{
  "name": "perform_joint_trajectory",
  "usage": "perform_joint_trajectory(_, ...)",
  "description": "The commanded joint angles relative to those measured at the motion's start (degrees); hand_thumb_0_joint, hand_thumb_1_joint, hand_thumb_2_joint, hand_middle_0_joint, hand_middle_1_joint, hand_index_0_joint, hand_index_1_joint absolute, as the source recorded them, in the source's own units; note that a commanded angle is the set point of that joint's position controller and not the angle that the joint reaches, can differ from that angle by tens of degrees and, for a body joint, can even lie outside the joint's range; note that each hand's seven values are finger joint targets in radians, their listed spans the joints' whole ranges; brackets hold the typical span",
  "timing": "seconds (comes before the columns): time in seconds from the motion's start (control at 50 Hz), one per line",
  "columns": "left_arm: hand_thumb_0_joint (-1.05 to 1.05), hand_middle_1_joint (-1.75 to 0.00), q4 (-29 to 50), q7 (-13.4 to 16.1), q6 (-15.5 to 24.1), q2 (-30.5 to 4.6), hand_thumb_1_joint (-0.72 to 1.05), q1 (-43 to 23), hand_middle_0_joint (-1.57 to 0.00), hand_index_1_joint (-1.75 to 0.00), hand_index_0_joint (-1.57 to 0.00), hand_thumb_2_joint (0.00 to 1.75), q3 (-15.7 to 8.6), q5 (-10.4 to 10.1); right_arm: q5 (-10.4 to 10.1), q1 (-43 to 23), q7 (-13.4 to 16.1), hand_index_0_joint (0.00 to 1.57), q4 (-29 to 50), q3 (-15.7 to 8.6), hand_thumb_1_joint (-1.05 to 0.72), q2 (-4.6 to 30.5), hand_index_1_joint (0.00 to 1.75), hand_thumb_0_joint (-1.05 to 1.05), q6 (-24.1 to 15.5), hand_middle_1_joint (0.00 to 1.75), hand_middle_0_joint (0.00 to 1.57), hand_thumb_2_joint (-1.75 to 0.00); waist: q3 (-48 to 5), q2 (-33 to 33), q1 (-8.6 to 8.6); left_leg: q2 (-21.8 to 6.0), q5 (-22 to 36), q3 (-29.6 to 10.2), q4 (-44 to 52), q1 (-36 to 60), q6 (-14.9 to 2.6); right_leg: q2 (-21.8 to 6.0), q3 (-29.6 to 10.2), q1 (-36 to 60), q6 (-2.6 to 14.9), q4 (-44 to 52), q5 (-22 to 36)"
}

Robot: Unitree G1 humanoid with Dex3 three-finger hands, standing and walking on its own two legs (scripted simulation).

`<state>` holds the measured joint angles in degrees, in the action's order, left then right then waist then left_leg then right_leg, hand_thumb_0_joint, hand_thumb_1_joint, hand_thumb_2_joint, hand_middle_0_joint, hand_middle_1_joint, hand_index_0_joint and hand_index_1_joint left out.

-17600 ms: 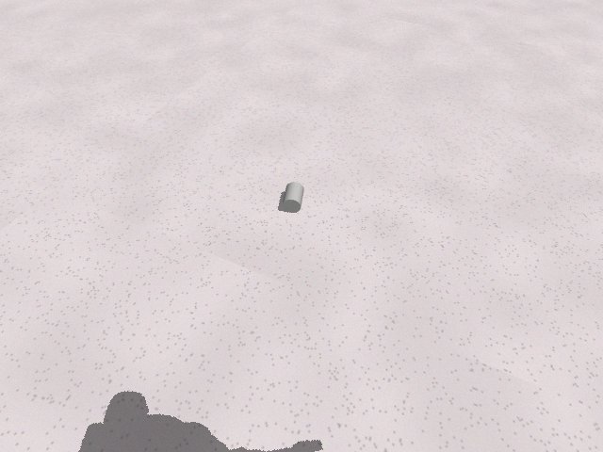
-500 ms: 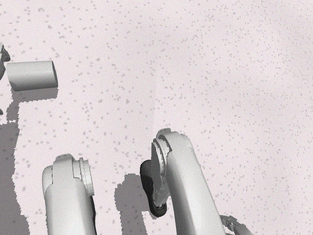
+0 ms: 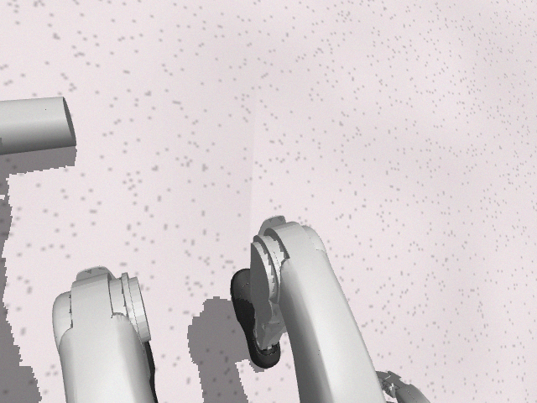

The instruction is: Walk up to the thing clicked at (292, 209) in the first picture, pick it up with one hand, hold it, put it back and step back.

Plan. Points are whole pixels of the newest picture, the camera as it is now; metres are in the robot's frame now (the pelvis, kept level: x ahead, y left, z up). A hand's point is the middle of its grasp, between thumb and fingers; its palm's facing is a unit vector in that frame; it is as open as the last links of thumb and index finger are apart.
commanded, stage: rise first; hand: left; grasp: from above
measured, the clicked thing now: (31, 125) +0.57 +0.23 -0.31
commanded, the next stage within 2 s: approach in 1.24 s
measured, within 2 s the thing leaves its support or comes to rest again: neither
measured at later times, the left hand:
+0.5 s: hand out of the picture +0.52 +0.28 -0.19, palm faces -0.46 -0.03 -0.89, open 13.8 cm
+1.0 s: hand out of the picture +0.52 +0.27 -0.19, palm faces -0.46 -0.02 -0.89, open 13.5 cm
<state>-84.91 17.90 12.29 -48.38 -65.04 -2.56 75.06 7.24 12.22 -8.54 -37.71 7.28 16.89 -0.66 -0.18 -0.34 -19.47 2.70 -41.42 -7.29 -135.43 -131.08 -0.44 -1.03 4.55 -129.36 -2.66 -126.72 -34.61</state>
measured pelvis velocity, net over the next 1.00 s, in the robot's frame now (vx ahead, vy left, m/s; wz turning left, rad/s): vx -0.01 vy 0.00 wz -0.02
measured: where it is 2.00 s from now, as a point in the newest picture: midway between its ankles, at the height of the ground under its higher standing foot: (203, 364)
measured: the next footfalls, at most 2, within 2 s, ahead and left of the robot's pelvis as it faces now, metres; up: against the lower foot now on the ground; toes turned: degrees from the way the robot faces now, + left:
none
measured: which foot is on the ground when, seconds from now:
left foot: down 0.00-1.00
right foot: down 0.00-1.00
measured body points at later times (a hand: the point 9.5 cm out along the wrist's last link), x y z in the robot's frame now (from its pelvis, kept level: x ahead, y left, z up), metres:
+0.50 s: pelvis +0.00 +0.00 -0.01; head +0.27 +0.09 +0.34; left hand +0.54 +0.28 -0.14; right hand +0.00 -0.26 -0.08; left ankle +0.06 +0.11 -0.32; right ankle +0.12 -0.13 -0.32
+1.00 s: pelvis -0.01 +0.00 -0.01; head +0.27 +0.09 +0.33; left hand +0.54 +0.27 -0.14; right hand +0.00 -0.26 -0.08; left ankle +0.06 +0.11 -0.32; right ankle +0.12 -0.13 -0.32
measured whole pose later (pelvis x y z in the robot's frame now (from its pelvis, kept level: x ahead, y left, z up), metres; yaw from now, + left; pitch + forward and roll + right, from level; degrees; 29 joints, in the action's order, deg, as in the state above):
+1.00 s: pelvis -0.01 +0.00 -0.01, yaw -1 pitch +36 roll -11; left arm -84.8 16.8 11.5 -50.6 -66.3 -1.4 75.2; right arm 7.4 13.0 -8.5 -35.2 10.0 17.5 -0.5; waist 1.1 -0.8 -21.3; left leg 2.9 -40.2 -8.2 -137.9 -133.9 -0.7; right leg -0.9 5.4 -131.3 -2.9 -128.1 -33.2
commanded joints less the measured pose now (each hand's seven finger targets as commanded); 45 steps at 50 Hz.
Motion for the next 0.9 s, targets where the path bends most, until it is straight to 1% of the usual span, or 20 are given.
perform_joint_trajectory(0.0,0.00,-1.02,8.89,2.13,-0.31,-13.11,-0.50,-20.69,-0.07,-1.01,-0.08,0.98,-1.09,-1.06,-0.12,14.24,0.68,0.20,-0.58,-4.93,-0.90,15.78,0.30,0.00,0.28,0.30,0.20,-0.90,-40.75,23.32,-1.55,-0.78,15.12,3.59,15.42,30.46,-0.74,1.61,4.25,22.68,4.61,9.76,12.36)
perform_joint_trajectory(0.06,0.00,-1.03,6.56,2.02,-0.26,-12.69,-0.50,-20.70,-0.07,-1.01,-0.09,0.97,-0.68,-1.37,-0.14,13.99,0.66,0.20,-0.34,-4.52,-0.90,15.96,0.30,0.00,0.28,0.30,0.20,-0.90,-38.83,21.63,-2.55,-0.91,13.08,3.13,15.21,27.70,-0.89,1.55,4.57,21.40,4.47,9.42,10.96)
perform_joint_trajectory(0.1,0.00,-1.03,6.49,1.88,-0.13,-12.55,-0.50,-21.33,-0.07,-1.01,-0.08,0.98,-0.28,-0.74,-0.05,14.20,0.74,0.20,-0.30,-4.14,-0.90,16.06,0.30,0.00,0.29,0.30,0.20,-0.90,-38.08,22.39,-2.98,-0.92,12.58,2.64,15.62,28.17,-0.67,1.52,4.77,20.16,4.56,9.14,10.39)
perform_joint_trajectory(0.16,0.00,-1.04,6.65,2.26,-0.07,-14.73,-0.50,-21.44,-0.07,-1.02,-0.09,0.97,-0.86,-0.45,-0.18,14.01,0.90,0.20,-0.08,-3.91,-0.90,16.25,0.30,0.00,0.34,0.30,0.20,-0.90,-39.98,23.17,-2.08,-0.74,13.61,3.48,14.79,28.21,-0.85,1.81,4.59,21.96,4.54,9.14,11.38)
perform_joint_trajectory(0.24,0.00,-1.03,5.53,2.13,-0.11,-13.57,-0.50,-21.85,-0.08,-1.02,-0.09,0.97,-0.06,-0.66,-0.09,14.09,0.93,0.20,-0.08,-3.49,-0.91,15.85,0.30,0.00,0.19,0.30,0.20,-0.90,-37.46,21.02,-3.45,-0.72,11.60,3.84,14.05,25.37,-1.33,1.94,4.62,21.71,4.35,9.71,9.98)
perform_joint_trajectory(0.28,0.00,-1.05,6.81,2.40,-0.19,-15.33,-0.49,-22.54,-0.08,-1.02,-0.10,0.96,-0.55,-0.24,-0.16,14.06,1.06,0.20,0.06,-3.31,-0.91,16.11,0.30,0.00,0.24,0.30,0.20,-0.90,-39.73,22.95,-2.35,-0.76,12.82,3.67,14.38,26.62,-1.02,2.01,4.71,22.24,4.56,8.92,10.97)
perform_joint_trajectory(0.32,0.00,-1.04,6.82,2.33,-0.49,-15.09,-0.49,-22.52,-0.07,-1.01,-0.10,0.96,-0.74,-0.15,-0.18,14.65,0.93,0.20,0.37,-3.55,-0.90,16.61,0.30,0.00,0.22,0.30,0.20,-0.90,-39.40,24.40,-2.95,-1.01,14.27,2.65,14.84,28.68,-0.40,1.52,5.00,20.19,4.57,8.17,11.73)
perform_joint_trajectory(0.38,0.00,-1.03,6.50,2.04,-0.65,-13.46,-0.49,-22.80,-0.08,-1.01,-0.10,0.96,0.39,-0.40,-0.11,14.35,0.89,0.20,0.45,-3.12,-0.90,16.39,0.30,0.00,0.36,0.30,0.20,-0.90,-37.99,23.85,-4.09,-1.10,13.89,2.58,14.32,28.09,-0.59,1.71,5.18,19.88,4.57,8.31,11.66)
perform_joint_trajectory(0.42,0.00,-1.02,6.96,2.24,-0.69,-14.97,-0.48,-22.29,-0.09,-1.00,-0.11,0.96,-0.30,-0.25,-0.17,14.17,1.00,0.20,0.50,-3.10,-0.90,16.67,0.30,0.00,0.43,0.30,0.20,-0.90,-40.15,25.23,-2.99,-1.02,14.74,2.71,14.32,28.89,-0.44,1.64,5.14,20.40,4.56,7.90,12.37)
perform_joint_trajectory(0.5,0.00,-1.02,6.38,1.78,-1.03,-13.95,-0.48,-22.33,-0.09,-1.00,-0.11,0.96,0.07,-0.35,0.03,14.78,0.78,0.20,0.66,-2.89,-0.90,16.75,0.30,0.00,0.46,0.30,0.20,-0.90,-37.69,23.95,-4.20,-1.02,14.62,2.54,13.79,27.78,-0.50,1.50,5.29,19.65,4.59,7.99,12.03)
perform_joint_trajectory(0.52,0.00,-1.02,7.64,1.80,-0.87,-14.18,-0.48,-23.49,-0.09,-1.00,-0.11,0.95,0.35,-0.64,-0.07,14.31,0.96,0.20,0.67,-2.84,-0.90,16.88,0.30,0.00,0.45,0.30,0.20,-0.90,-38.27,24.63,-3.69,-1.10,14.14,2.59,13.81,28.11,-0.49,1.66,5.27,19.10,4.75,7.86,11.68)
perform_joint_trajectory(0.6,0.00,-1.00,7.95,1.78,-0.89,-14.56,-0.46,-22.72,-0.11,-0.98,-0.13,0.94,-0.18,-0.25,-0.01,14.30,0.90,0.20,1.42,-2.96,-0.90,17.42,0.30,0.00,0.66,0.30,0.20,-0.90,-38.38,26.59,-3.69,-1.18,14.75,1.48,14.62,30.15,0.26,1.29,5.65,17.27,4.95,7.18,11.66)
perform_joint_trajectory(0.64,0.00,-0.99,7.50,1.75,-0.81,-14.20,-0.46,-22.21,-0.11,-0.97,-0.13,0.94,-0.24,-0.35,0.08,14.83,0.78,0.20,1.53,-2.94,-0.90,17.43,0.30,0.00,0.54,0.30,0.20,-0.90,-38.05,26.02,-4.16,-1.16,15.05,1.50,14.19,29.82,0.16,1.26,5.70,17.63,4.82,7.19,11.92)
perform_joint_trajectory(0.66,0.00,-1.00,7.66,1.65,-0.93,-14.27,-0.45,-21.64,-0.11,-0.98,-0.13,0.93,-0.09,-0.40,0.04,14.53,0.85,0.20,1.48,-2.94,-0.90,17.24,0.30,0.00,0.53,0.30,0.20,-0.90,-37.90,25.38,-3.49,-1.05,14.63,2.16,13.76,29.24,-0.12,1.34,5.48,18.05,4.85,7.64,11.72)
perform_joint_trajectory(0.7,0.00,-0.97,7.72,1.61,-0.90,-14.25,-0.44,-21.45,-0.13,-0.96,-0.14,0.93,-0.22,-0.59,0.18,14.83,0.65,0.20,1.50,-2.87,-0.90,17.25,0.30,0.00,0.53,0.30,0.20,-0.90,-38.05,24.77,-3.83,-0.90,14.38,2.75,13.36,27.83,-0.39,1.47,5.38,19.68,4.70,8.09,11.71)
perform_joint_trajectory(0.72,0.00,-0.97,8.79,1.59,-0.94,-14.92,-0.44,-21.25,-0.13,-0.96,-0.15,0.93,-0.38,-0.77,0.08,14.32,0.73,0.20,1.56,-2.70,-0.90,17.01,0.30,0.00,0.49,0.30,0.20,-0.90,-38.78,24.85,-3.13,-0.97,14.51,2.92,13.49,28.31,-0.47,1.64,5.30,20.13,4.73,8.05,11.87)
perform_joint_trajectory(0.76,0.00,-0.95,9.06,1.58,-0.93,-14.76,-0.43,-21.99,-0.15,-0.95,-0.16,0.93,-0.53,-0.85,0.33,14.92,0.66,0.20,1.58,-2.74,-0.90,17.07,0.30,0.00,0.40,0.30,0.20,-0.90,-38.48,24.42,-4.05,-0.81,14.09,3.41,12.95,26.91,-0.66,1.63,5.22,21.31,4.65,8.52,11.73)
perform_joint_trajectory(0.8,0.00,-0.96,10.30,1.65,-0.83,-15.50,-0.43,-22.54,-0.15,-0.95,-0.16,0.92,-0.73,-0.94,0.14,14.57,0.76,0.20,1.68,-2.66,-0.90,16.94,0.30,0.00,0.43,0.30,0.20,-0.90,-39.63,24.37,-3.57,-0.76,13.69,3.54,13.02,26.65,-0.81,1.76,5.30,21.71,4.62,8.67,11.47)
perform_joint_trajectory(0.82,0.00,-0.95,9.54,1.66,-0.93,-15.03,-0.42,-21.92,-0.15,-0.94,-0.16,0.91,-0.45,-1.10,0.04,14.29,0.88,0.20,1.66,-2.85,-0.90,16.91,0.30,0.00,0.42,0.30,0.20,-0.90,-39.50,24.13,-3.09,-0.78,13.19,3.58,13.21,26.96,-0.81,1.86,5.20,21.23,4.75,8.66,11.07)
perform_joint_trajectory(0.88,0.00,-0.95,7.16,1.25,-1.25,-12.53,-0.41,-20.17,-0.15,-0.93,-0.17,0.90,0.20,-1.06,0.17,14.82,0.70,0.20,1.70,-3.10,-0.90,17.42,0.30,0.00,0.27,0.30,0.20,-0.90,-36.40,23.41,-4.30,-0.96,13.87,2.18,13.68,27.48,-0.22,1.49,5.81,18.00,4.97,8.16,10.93)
